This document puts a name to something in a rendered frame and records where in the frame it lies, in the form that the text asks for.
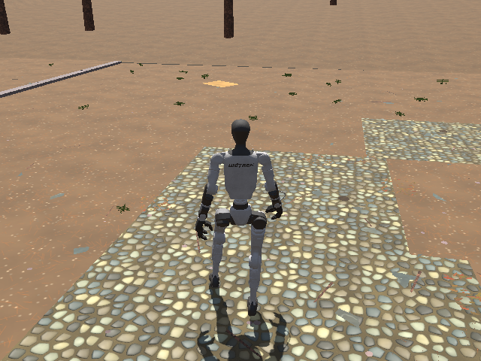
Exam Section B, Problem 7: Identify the robot right shin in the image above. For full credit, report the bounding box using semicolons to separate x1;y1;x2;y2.
249;256;262;305

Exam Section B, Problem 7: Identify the left robot forearm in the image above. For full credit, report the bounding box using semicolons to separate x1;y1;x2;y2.
197;184;213;221

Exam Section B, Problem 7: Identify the robot left foot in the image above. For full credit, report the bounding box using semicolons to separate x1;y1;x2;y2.
209;272;219;287

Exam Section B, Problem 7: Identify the robot left upper arm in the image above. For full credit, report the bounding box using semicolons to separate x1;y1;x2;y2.
206;152;225;195

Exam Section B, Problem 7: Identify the left robot hand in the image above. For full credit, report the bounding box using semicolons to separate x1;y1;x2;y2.
195;219;213;240

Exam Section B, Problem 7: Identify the right robot hand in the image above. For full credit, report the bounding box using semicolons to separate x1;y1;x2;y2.
265;205;283;220

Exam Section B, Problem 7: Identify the right robot forearm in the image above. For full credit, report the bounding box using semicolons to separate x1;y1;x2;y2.
268;181;282;208

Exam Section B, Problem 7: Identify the robot right upper arm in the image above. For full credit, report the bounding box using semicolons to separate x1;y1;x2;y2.
256;151;276;192

